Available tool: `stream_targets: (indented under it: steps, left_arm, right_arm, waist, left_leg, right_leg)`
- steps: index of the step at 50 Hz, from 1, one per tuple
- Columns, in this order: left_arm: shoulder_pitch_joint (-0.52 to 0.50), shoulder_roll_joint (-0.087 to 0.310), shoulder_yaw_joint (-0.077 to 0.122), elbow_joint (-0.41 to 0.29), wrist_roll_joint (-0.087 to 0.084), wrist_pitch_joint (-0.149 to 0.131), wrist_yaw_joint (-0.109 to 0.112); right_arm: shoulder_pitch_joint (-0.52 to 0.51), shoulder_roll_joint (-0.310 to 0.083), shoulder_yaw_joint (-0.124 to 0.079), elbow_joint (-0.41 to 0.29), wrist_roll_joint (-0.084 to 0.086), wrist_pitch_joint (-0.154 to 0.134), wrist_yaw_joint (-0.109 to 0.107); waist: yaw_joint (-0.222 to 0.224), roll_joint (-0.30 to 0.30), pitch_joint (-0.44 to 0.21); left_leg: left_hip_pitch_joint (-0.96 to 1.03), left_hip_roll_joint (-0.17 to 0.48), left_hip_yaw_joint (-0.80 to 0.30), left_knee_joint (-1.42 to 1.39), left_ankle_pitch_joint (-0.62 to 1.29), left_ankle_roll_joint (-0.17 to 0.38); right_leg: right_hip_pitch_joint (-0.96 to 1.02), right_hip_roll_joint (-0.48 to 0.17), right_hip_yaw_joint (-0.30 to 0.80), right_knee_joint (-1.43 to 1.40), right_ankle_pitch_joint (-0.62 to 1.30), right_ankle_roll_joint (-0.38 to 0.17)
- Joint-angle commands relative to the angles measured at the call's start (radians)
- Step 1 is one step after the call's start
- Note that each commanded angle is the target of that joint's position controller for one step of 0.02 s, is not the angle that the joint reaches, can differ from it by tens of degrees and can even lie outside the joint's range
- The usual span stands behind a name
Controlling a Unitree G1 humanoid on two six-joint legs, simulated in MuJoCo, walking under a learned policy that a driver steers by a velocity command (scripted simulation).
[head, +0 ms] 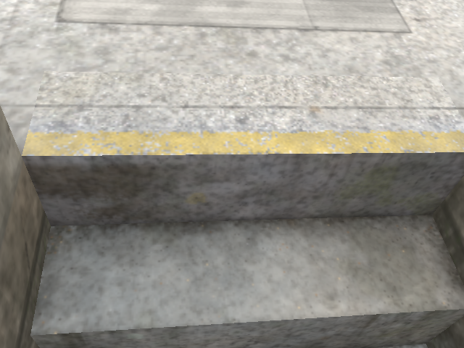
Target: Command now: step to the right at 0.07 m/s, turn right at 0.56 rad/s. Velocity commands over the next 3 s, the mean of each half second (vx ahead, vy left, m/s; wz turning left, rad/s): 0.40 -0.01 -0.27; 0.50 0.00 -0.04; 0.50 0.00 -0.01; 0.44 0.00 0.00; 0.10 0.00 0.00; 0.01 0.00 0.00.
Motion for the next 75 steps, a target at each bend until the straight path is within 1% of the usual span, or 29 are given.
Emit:
stream_targets:
  steps: [1, 5, 6, 15, 19, 21, 22, 25, 26, 27, 29, 31, 34, 39, 40, 44, 46, 47, 48, 51, 52, 54, 55, 56, 60, 64, 66, 70, 75]
  left_arm:
    - [-0.109, -0.050, -0.011, -0.183, 0.004, 0.042, -0.006]
    - [-0.065, -0.054, -0.012, -0.232, -0.011, 0.029, -0.008]
    - [0.215, -0.012, -0.025, -0.078, -0.005, -0.004, -0.065]
    - [0.692, 0.268, 0.119, 0.309, -0.074, -0.097, -0.083]
    - [0.939, -0.045, -0.026, 0.544, -0.010, -0.124, -0.137]
    - [1.443, -0.043, -0.051, 0.779, -0.028, -0.097, -0.060]
    - [1.111, -0.154, -0.035, 0.600, 0.026, -0.164, 0.110]
    - [0.788, -0.081, -0.010, 0.492, -0.012, -0.199, 0.258]
    - [0.519, -0.006, -0.086, 0.405, -0.156, -0.181, 0.071]
    - [0.648, 0.058, -0.042, 0.338, -0.022, -0.136, 0.017]
    - [0.419, 0.012, 0.011, 0.333, -0.071, -0.248, 0.184]
    - [0.534, 0.074, 0.114, 0.291, -0.053, -0.222, 0.225]
    - [0.923, -0.093, 0.067, 0.181, -0.199, -0.125, 0.223]
    - [1.118, 0.056, 0.089, 0.298, -0.012, -0.129, 0.130]
    - [1.092, 0.050, 0.082, 0.460, 0.054, -0.165, 0.112]
    - [0.381, -0.161, 0.033, 0.228, -0.025, -0.204, 0.206]
    - [0.035, -0.048, 0.088, 0.167, -0.006, -0.211, 0.219]
    - [0.004, -0.065, 0.081, 0.118, -0.002, -0.200, 0.165]
    - [0.132, -0.053, -0.004, -0.025, 0.041, -0.090, -0.033]
    - [-0.020, -0.159, -0.101, -0.364, 0.051, 0.017, -0.037]
    - [-0.152, -0.206, -0.137, -0.478, 0.054, 0.064, -0.053]
    - [0.404, 0.006, 0.013, 0.026, 0.008, -0.151, -0.008]
    - [0.441, -0.003, 0.042, 0.070, -0.021, -0.159, 0.048]
    - [0.334, 0.165, 0.089, 0.132, -0.056, -0.191, 0.120]
    - [0.443, 0.129, 0.093, 0.209, -0.027, -0.177, 0.232]
    - [-0.118, 0.023, 0.005, 0.003, 0.036, -0.131, 0.275]
    - [-0.015, -0.016, -0.048, -0.277, -0.049, -0.102, -0.093]
    - [0.093, 0.018, -0.075, -0.381, -0.086, -0.174, -0.052]
    - [0.093, -0.023, -0.107, -0.316, -0.012, -0.054, -0.106]
  right_arm:
    - [0.052, -0.227, -0.081, -0.036, 0.039, -0.008, -0.083]
    - [-0.097, -0.248, -0.100, -0.089, 0.020, -0.005, -0.061]
    - [-0.163, -0.189, -0.045, -0.079, -0.125, -0.002, 0.097]
    - [0.104, -0.045, -0.048, -0.034, -0.083, 0.097, 0.243]
    - [-0.491, -0.014, -0.015, -0.219, 0.030, 0.019, 0.119]
    - [-0.974, -0.090, -0.003, -0.396, -0.040, 0.013, 0.102]
    - [-1.210, 0.176, 0.070, -0.493, -0.102, -0.046, 0.072]
    - [-0.795, 0.103, 0.057, -0.388, -0.020, 0.022, 0.083]
    - [-0.761, -0.098, 0.087, -0.431, -0.079, 0.110, 0.104]
    - [-0.572, 0.127, 0.114, -0.336, 0.005, 0.128, 0.129]
    - [-0.153, -0.132, 0.004, -0.113, 0.060, 0.121, 0.018]
    - [-0.289, -0.124, -0.005, 0.059, 0.083, 0.189, 0.050]
    - [-0.732, -0.177, -0.057, -0.001, -0.128, 0.178, 0.052]
    - [-1.005, -0.180, -0.095, -0.358, 0.041, 0.072, 0.028]
    - [-1.002, 0.031, -0.033, -0.430, 0.116, 0.068, 0.079]
    - [-0.616, -0.086, -0.041, -0.323, -0.052, 0.096, 0.145]
    - [0.126, -0.191, -0.121, -0.021, 0.060, 0.131, 0.056]
    - [0.126, -0.113, -0.106, 0.051, 0.079, 0.110, 0.052]
    - [0.521, -0.034, 0.013, 0.224, -0.139, 0.206, 0.133]
    - [0.297, 0.217, 0.132, 0.184, -0.059, 0.192, 0.223]
    - [-0.053, 0.120, 0.130, 0.033, -0.014, 0.215, 0.260]
    - [-0.330, -0.327, -0.126, -0.167, 0.096, 0.036, -0.016]
    - [-0.291, -0.369, -0.145, -0.170, 0.108, 0.014, -0.005]
    - [0.091, -0.372, -0.147, -0.126, 0.180, 0.041, 0.019]
    - [-0.283, -0.295, -0.080, -0.231, 0.090, 0.109, 0.027]
    - [0.052, -0.065, -0.031, 0.038, 0.091, 0.144, 0.083]
    - [-0.026, -0.309, -0.047, -0.060, 0.099, 0.105, 0.185]
    - [0.169, -0.463, -0.120, 0.086, -0.120, 0.142, 0.246]
    - [-0.121, -0.466, -0.112, 0.065, -0.065, 0.070, 0.104]
  waist:
    - [0.025, 0.160, -0.004]
    - [0.046, 0.239, -0.041]
    - [0.110, 0.294, -0.084]
    - [0.081, -0.294, -0.231]
    - [0.224, -0.131, 0.017]
    - [0.441, -0.067, -0.195]
    - [0.472, 0.077, 0.104]
    - [0.187, 0.001, -0.113]
    - [-0.064, -0.054, -0.623]
    - [-0.046, -0.051, -0.650]
    - [-0.167, 0.204, -0.270]
    - [-0.004, 0.440, 0.233]
    - [0.544, 0.273, -0.175]
    - [0.629, -0.154, -0.398]
    - [0.454, -0.868, -0.287]
    - [0.005, 0.078, -0.092]
    - [-0.451, 0.663, -0.153]
    - [-0.342, 0.683, -0.004]
    - [-0.078, -0.061, 0.389]
    - [0.191, 0.370, 0.428]
    - [0.338, 0.457, 0.238]
    - [0.329, -0.077, -0.234]
    - [0.324, 0.034, -0.355]
    - [0.086, -0.581, -0.621]
    - [0.250, -0.213, -0.462]
    - [-0.147, 0.386, -0.014]
    - [0.044, 0.655, -0.217]
    - [0.073, 0.354, -0.006]
    - [0.139, 0.282, 0.017]
  left_leg:
    - [0.260, 0.281, -0.187, -0.102, 0.245, 0.148]
    - [0.177, 0.330, -0.154, -0.087, 0.350, 0.141]
    - [-0.056, 0.378, -0.314, -0.370, -0.510, 0.223]
    - [-0.756, -0.177, -0.241, 1.495, -0.260, 0.092]
    - [-1.808, -0.190, -0.482, 2.506, -0.487, 0.289]
    - [-2.138, -0.178, -0.466, 2.455, -0.964, 0.228]
    - [-1.951, -0.167, -0.294, 2.246, -0.779, 0.110]
    - [-1.292, -0.169, -0.403, 1.684, -0.629, 0.034]
    - [-0.714, -0.004, -0.671, 0.568, -1.033, 0.172]
    - [-0.016, -0.148, -0.514, 0.475, -0.319, 0.114]
    - [0.455, -0.162, -0.284, -0.065, 0.404, 0.014]
    - [0.436, 0.241, -0.484, -1.046, 1.356, 0.068]
    - [1.278, 0.243, -0.200, -0.003, 2.269, -0.039]
    - [0.416, -0.063, -0.184, 0.884, 1.848, -0.060]
    - [-0.239, -0.336, -0.243, 1.081, 0.092, -0.083]
    - [-0.313, -0.242, -0.504, 0.564, -0.436, 0.052]
    - [0.431, -0.039, -0.573, -0.311, 0.553, 0.190]
    - [0.660, 0.005, -0.534, -0.183, 0.636, 0.194]
    - [0.402, 0.049, -0.619, -0.328, 0.866, 0.000]
    - [0.565, -0.013, -0.360, -0.960, 0.983, 0.028]
    - [0.301, 0.084, -0.423, -1.010, 1.775, 0.112]
    - [-0.206, -0.068, -0.271, -0.129, 1.642, 0.073]
    - [-0.259, -0.132, -0.360, 0.431, 1.747, -0.068]
    - [-0.626, -0.185, -0.818, 1.153, 0.241, -0.141]
    - [-0.703, -0.020, -1.124, 1.278, -0.356, 0.000]
    - [0.278, 0.174, -0.613, -0.261, 0.740, 0.200]
    - [0.435, 0.096, -0.725, 0.266, 0.675, 0.160]
    - [0.384, 0.318, -0.651, 0.193, 1.169, 0.391]
    - [-0.022, 0.304, -0.637, -0.207, -0.346, 0.282]
  right_leg:
    - [-0.118, -0.077, -0.076, -0.234, -0.082, -0.003]
    - [0.108, -0.146, -0.067, -0.527, -0.085, -0.071]
    - [0.311, -0.130, -0.035, -0.396, -0.003, -0.204]
    - [1.268, -0.322, 0.386, -1.358, 1.409, -0.551]
    - [1.337, -0.446, 0.449, -1.358, 0.804, -0.347]
    - [1.749, -0.409, 0.665, -1.128, 1.312, -0.359]
    - [1.622, -0.180, 0.430, -1.311, 1.329, -0.299]
    - [1.362, -0.197, 0.557, -1.471, 1.327, -0.254]
    - [0.753, -0.130, 0.398, -1.089, 1.349, -0.107]
    - [0.349, -0.045, 0.416, -1.309, 1.523, -0.218]
    - [0.412, 0.157, 0.247, -0.965, 1.749, 0.101]
    - [-0.033, 0.524, -0.069, 0.414, -0.809, 0.070]
    - [-0.592, 0.209, -0.180, 0.472, -1.344, 0.058]
    - [0.683, 0.095, -0.008, -1.306, 0.126, -0.199]
    - [1.084, 0.191, 0.091, -1.259, 0.970, -0.180]
    - [0.557, 0.176, 0.360, -1.034, 0.886, -0.029]
    - [0.049, 0.310, 0.126, 0.045, 0.202, 0.034]
    - [-0.418, 0.343, -0.026, 0.402, -0.444, 0.002]
    - [-0.322, 0.353, 0.207, 0.365, 0.115, -0.215]
    - [-0.329, 0.337, -0.183, -0.054, -0.599, -0.200]
    - [0.046, 0.313, -0.238, -0.386, -0.672, -0.136]
    - [1.108, 0.471, -0.453, -0.785, 0.189, 0.025]
    - [1.282, 0.270, -0.014, -0.939, 0.284, -0.128]
    - [1.632, -0.238, 0.899, -0.926, 0.618, -0.464]
    - [1.274, -0.266, 0.927, -0.732, 0.976, -0.396]
    - [-0.163, 0.075, 0.235, -0.580, -0.166, -0.136]
    - [-0.498, 0.158, -0.106, -0.240, -0.445, 0.068]
    - [-0.882, 0.191, 0.018, 0.894, -0.447, -0.070]
    - [-0.886, 0.100, -0.105, 0.724, -0.075, -0.105]
Next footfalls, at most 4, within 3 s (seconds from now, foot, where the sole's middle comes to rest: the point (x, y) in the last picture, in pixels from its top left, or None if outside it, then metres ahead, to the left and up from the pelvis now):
0.24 right None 0.07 -0.25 -0.78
0.62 left None -0.08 -0.03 -0.77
0.76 right None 0.13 -0.20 -0.57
1.16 right None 0.30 -0.41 -0.56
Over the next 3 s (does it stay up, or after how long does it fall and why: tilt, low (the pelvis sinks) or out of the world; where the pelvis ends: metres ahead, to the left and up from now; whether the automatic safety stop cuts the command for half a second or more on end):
stays up -0.15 -0.25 -0.19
